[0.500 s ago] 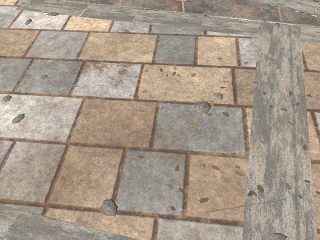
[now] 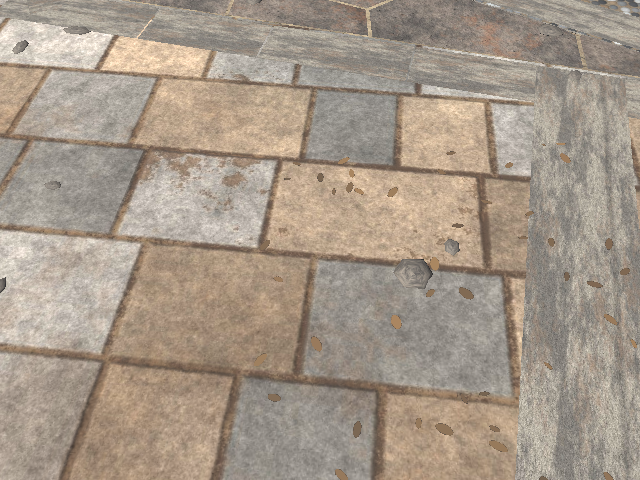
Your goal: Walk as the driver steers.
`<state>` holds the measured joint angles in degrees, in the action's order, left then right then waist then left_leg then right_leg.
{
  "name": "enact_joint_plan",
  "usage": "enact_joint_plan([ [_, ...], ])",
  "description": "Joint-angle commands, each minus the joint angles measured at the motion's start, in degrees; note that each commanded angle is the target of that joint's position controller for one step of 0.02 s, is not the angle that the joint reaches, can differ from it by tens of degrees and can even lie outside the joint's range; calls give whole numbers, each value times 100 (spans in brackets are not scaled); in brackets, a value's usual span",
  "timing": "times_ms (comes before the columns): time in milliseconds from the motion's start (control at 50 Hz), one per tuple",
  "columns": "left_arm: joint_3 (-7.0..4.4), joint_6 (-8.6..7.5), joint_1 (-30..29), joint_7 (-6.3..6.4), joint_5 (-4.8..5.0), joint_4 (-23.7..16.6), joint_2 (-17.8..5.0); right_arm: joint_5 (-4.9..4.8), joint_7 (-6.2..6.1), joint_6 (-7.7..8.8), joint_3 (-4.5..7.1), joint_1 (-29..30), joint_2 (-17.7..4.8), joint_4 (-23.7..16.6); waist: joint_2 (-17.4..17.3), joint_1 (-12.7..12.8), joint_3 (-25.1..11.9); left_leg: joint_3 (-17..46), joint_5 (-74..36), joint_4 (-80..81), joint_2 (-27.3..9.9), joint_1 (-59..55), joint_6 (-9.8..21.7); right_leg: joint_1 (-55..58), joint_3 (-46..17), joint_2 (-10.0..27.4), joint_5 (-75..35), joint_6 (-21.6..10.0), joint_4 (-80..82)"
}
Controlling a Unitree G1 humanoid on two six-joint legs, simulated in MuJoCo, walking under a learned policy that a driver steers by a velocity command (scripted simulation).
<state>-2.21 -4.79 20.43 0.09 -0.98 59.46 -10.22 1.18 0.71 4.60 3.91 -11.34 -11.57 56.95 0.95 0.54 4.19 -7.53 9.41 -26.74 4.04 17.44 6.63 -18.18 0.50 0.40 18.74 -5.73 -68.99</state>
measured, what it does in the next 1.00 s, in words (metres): walks ahead: right foot, then left foot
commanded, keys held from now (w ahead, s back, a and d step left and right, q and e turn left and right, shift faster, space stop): w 1.00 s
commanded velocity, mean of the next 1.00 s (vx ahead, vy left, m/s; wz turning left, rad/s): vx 0.50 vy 0.00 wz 0.00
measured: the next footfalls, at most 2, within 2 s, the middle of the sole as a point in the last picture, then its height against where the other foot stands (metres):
right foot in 0.44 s outside the picture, level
left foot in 1.00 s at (306, 361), level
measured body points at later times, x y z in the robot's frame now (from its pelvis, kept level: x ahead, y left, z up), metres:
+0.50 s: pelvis +0.28 -0.04 -0.01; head +0.32 -0.05 +0.44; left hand +0.44 +0.19 -0.13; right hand +0.21 -0.27 -0.16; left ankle +0.10 +0.06 -0.66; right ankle +0.37 -0.11 -0.73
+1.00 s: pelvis +0.56 -0.02 -0.01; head +0.59 -0.01 +0.44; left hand +0.45 +0.20 -0.15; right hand +0.75 -0.23 -0.12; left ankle +0.68 +0.06 -0.73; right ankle +0.38 -0.11 -0.73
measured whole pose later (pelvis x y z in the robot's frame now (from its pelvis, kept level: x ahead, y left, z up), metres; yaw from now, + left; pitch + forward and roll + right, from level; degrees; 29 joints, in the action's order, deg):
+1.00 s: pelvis +0.56 -0.02 -0.01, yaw +0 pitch +1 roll -1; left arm -1.9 -5.3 28.4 0.9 -1.4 62.2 -9.5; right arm 1.5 1.2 4.1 2.0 -0.2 -9.8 50.2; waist -0.5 3.4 3.4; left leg -5.8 6.1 -29.2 -0.1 26.1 6.7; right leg 7.1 4.4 -2.9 24.5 -2.9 -18.2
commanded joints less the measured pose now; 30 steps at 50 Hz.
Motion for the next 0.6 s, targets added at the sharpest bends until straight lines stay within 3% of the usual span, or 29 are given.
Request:
enact_joint_plan([
  [20,-71,97,472,-79,-115,-196,-158,-32,-56,147,-45,-692,-120,93,-213,128,-226,1984,-596,1777,-1693,-799,637,-946,-264,463,-311,78,145],
  [100,-94,254,-294,-157,-131,-494,-238,-58,-81,221,-27,-1157,-434,221,-308,124,37,1457,-999,2039,-1512,-819,592,-1571,-10,598,-840,280,817],
  [160,-90,261,-1131,-182,-77,-788,-315,-62,-72,197,-74,-1478,-395,256,-359,-68,194,1220,-1418,2115,-1380,-1078,483,-1995,157,622,-1455,396,1659],
  [220,-36,235,-1747,-193,-25,-990,-235,-65,-84,198,-106,-1790,-387,317,-439,-243,210,993,-1984,2037,-1305,-1368,366,-1894,352,472,-1884,416,2568],
  [320,-20,169,-2392,-177,-15,-1243,-293,3,-151,178,-109,-2153,-445,462,-522,-402,283,930,-2676,1731,-1554,-2290,448,-1915,477,266,-1746,202,3405],
  [380,-87,93,-2015,-129,-22,-1197,-419,34,-202,167,-70,-1917,-581,455,-573,-100,83,795,-4266,1032,-1669,-2561,358,-1165,574,-20,-1103,-77,3758],
  [400,-147,61,-1471,-87,-27,-1028,-513,44,-209,153,-49,-1836,-649,453,-601,131,-205,742,-4911,405,-1636,-2568,293,-532,620,-206,-931,-187,3877],
  [420,-222,12,-545,-40,-55,-708,-607,17,-199,123,-42,-1709,-675,432,-469,526,-669,585,-4873,-621,-1457,-2337,188,520,683,-334,-1203,-312,4271],
  [440,-337,-35,430,18,-190,-455,-929,-46,-178,124,-84,-1663,-557,315,-230,863,-1264,474,-3387,-2029,-1243,-1249,98,2025,-92,415,-1006,-549,4296],
  [460,-500,-26,981,19,-305,-415,-1552,-295,-105,112,-194,-2262,32,165,1026,670,-2053,145,264,-4405,-232,828,-186,3692,-2903,2223,-488,-1334,4679],
  [480,-481,65,566,-55,-81,-426,-1398,-158,-100,96,-62,-2122,-403,221,568,524,-2023,970,1819,-5087,-85,1480,-95,3413,-3920,2297,-291,-1411,5338],
  [500,-388,75,-124,-77,19,-522,-1101,-88,-93,83,-26,-1574,-458,49,301,247,-1043,1063,1338,-5056,-450,1817,-61,2524,-2965,2105,26,-1191,5455],
  [520,-286,32,-478,-106,22,-574,-721,-53,-69,110,-43,-1227,-391,-32,-7,154,-520,1051,932,-4712,-657,1726,-68,1738,-2322,1853,-323,-1005,5716],
  [560,-160,-44,-546,-62,24,-445,-352,69,-24,1,-44,-1224,-200,-18,110,-173,-182,1000,632,-4088,-914,1234,-147,907,-1395,1334,-1008,-615,5980],
  [600,-141,-128,-201,-25,20,-290,-391,110,40,-119,-47,-1285,-86,-2,167,-261,-210,880,515,-3882,-927,1076,-247,783,-1030,1185,-1689,-586,6044],
])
